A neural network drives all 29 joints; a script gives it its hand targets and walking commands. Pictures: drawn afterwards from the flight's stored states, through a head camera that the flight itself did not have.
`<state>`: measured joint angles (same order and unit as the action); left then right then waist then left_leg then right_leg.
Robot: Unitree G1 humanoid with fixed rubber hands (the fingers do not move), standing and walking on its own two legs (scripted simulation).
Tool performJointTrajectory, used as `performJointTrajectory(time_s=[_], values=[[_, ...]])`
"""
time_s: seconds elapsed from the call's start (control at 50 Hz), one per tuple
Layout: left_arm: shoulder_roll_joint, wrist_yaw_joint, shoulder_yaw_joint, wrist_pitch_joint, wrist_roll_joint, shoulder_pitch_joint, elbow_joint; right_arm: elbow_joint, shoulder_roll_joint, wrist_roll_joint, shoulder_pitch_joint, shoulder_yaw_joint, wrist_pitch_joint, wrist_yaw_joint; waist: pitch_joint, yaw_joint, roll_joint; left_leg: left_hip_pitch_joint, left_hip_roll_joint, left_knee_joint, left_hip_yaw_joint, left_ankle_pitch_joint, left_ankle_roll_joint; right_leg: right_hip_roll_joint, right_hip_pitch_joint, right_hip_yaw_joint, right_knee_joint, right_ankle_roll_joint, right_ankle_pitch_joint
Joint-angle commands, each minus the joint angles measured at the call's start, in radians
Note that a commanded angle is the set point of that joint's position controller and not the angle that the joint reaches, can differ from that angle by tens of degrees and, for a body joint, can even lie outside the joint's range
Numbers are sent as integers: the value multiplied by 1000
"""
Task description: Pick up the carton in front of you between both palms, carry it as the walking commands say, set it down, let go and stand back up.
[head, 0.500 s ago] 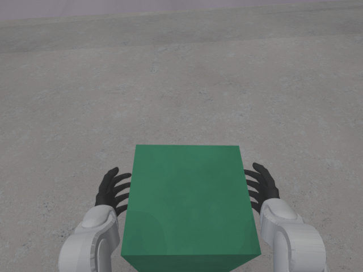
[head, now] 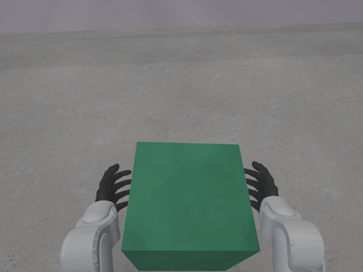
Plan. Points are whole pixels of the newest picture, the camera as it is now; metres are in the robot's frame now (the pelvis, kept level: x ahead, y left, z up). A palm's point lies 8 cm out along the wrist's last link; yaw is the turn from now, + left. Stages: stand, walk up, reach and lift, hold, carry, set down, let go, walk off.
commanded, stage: carry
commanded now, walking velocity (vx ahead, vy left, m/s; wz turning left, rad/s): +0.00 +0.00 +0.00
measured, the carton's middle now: (185, 212) +0.26 +0.00 +0.01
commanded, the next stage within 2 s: none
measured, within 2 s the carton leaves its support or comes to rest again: neither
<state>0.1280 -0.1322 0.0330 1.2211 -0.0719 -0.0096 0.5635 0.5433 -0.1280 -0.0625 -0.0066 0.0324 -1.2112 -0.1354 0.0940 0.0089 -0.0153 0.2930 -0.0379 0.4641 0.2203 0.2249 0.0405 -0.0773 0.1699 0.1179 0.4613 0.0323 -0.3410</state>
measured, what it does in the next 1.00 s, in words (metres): stands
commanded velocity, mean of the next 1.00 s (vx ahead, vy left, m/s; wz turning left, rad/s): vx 0.00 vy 0.00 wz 0.00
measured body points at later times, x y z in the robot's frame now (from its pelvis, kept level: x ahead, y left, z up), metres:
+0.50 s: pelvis +0.01 -0.02 -0.01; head -0.01 -0.02 +0.44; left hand +0.26 +0.13 +0.09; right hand +0.26 -0.17 +0.08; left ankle +0.01 +0.09 -0.74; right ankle -0.07 -0.12 -0.74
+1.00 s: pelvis -0.03 -0.02 +0.00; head -0.05 -0.02 +0.45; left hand +0.24 +0.13 +0.05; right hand +0.24 -0.17 +0.05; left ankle +0.01 +0.09 -0.74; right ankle -0.07 -0.12 -0.74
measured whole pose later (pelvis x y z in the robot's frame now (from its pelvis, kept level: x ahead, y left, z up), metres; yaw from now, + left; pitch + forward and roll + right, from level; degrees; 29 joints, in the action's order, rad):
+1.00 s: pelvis -0.03 -0.02 +0.00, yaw +0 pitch +2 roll +0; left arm 0.13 -0.08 0.06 1.06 -0.17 -0.09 0.21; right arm 0.20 -0.13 -0.17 -0.10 0.06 -1.07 -0.08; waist 0.09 0.00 0.00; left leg 0.32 -0.08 0.49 0.19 0.19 0.01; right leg -0.05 0.20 0.16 0.50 -0.01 -0.32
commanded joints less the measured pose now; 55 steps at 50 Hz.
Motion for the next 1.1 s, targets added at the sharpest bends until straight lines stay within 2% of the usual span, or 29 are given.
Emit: performJointTrajectory(time_s=[0.0,0.08,0.22,0.58,0.76,0.86,1.08], values=[[764,124,-595,3,279,-305,34,78,-769,296,-351,-619,-8,130,273,-6,-10,-194,-141,74,-111,-639,-16,-95,-42,-39,26,1,633],[766,123,-586,11,288,-340,19,60,-772,293,-378,-610,-17,123,245,-9,-17,-155,-126,93,-101,-584,-31,-98,-43,-36,34,-3,722],[831,132,-615,-5,320,-406,60,88,-834,312,-428,-626,0,126,262,-11,-5,-161,-126,105,-106,-528,-27,-97,-57,-32,42,-15,687],[801,134,-606,4,295,-384,35,70,-802,301,-413,-620,-8,134,188,-10,14,-128,-139,31,-123,-343,-24,-89,-3,-40,-20,-32,376],[786,189,-591,-52,249,-436,-97,-61,-787,254,-468,-600,45,190,154,-9,13,-113,-138,-12,-133,-234,-21,-86,41,-49,-58,-40,233],[823,223,-583,-129,237,-491,-177,-147,-823,240,-523,-591,123,225,168,-9,15,-116,-139,-27,-138,-195,-21,-84,51,-54,-68,-45,176],[846,283,-497,-327,151,-533,-417,-376,-843,154,-553,-500,320,284,209,-8,22,-116,-143,-25,-143,-203,-25,-81,54,-58,-57,-51,172]])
